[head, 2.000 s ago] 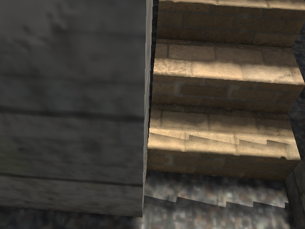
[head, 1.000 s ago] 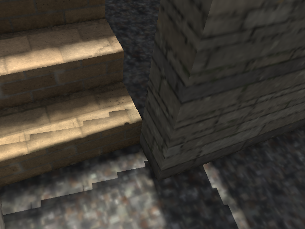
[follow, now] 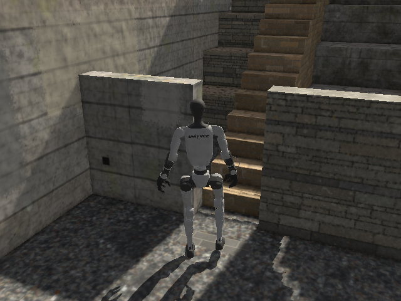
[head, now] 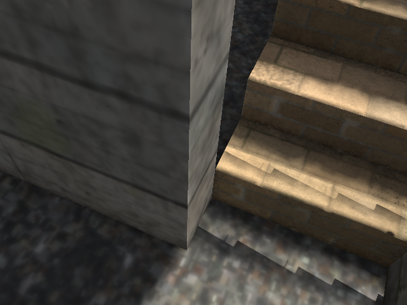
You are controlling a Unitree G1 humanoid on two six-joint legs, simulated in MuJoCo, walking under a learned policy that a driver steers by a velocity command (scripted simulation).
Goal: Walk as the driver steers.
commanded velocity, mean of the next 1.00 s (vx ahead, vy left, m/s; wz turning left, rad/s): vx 0.09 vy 0.14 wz -0.77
